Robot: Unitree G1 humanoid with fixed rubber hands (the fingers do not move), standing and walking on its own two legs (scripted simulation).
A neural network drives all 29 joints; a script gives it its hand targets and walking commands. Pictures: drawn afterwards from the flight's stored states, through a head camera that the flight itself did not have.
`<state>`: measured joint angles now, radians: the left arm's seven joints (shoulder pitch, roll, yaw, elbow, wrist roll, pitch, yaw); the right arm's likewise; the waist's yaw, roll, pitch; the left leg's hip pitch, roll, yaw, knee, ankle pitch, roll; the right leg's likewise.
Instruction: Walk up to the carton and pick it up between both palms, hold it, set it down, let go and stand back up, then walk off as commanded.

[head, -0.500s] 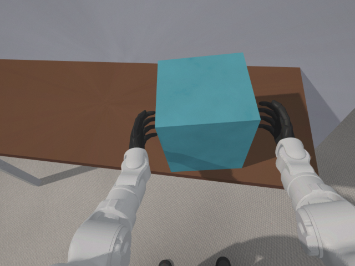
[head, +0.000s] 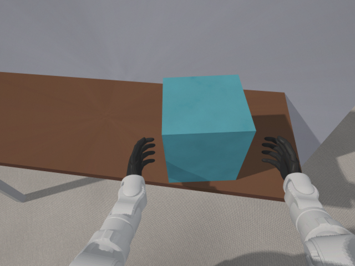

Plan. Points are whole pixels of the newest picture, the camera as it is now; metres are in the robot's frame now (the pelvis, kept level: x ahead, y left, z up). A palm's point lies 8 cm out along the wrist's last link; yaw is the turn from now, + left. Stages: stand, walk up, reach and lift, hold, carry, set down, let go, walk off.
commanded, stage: set down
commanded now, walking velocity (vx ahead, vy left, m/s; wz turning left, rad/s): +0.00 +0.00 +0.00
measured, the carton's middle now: (201, 131) +0.49 -0.01 -0.04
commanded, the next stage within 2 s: none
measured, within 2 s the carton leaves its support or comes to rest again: neither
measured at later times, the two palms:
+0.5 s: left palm (135, 203) +0.26 +0.14 -0.03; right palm (300, 206) +0.28 -0.24 -0.04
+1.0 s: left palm (118, 227) +0.21 +0.17 -0.02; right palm (303, 236) +0.21 -0.23 -0.03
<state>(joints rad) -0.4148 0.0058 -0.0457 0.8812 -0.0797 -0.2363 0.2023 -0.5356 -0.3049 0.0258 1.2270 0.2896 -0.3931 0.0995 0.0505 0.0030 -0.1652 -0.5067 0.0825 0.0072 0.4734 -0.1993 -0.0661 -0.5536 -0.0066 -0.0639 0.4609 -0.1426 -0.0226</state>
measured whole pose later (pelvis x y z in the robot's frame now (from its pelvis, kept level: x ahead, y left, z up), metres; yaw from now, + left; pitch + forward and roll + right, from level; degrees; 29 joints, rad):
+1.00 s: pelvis +0.02 +0.01 +0.01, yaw -1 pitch -3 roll +0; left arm 0.22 0.02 -0.12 0.39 0.01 -0.17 0.23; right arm 0.08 -0.28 0.05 0.83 0.33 -0.43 0.17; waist 0.04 -0.03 0.04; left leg -0.12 0.07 0.03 0.43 -0.25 -0.06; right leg -0.18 -0.01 -0.04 0.44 -0.20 -0.01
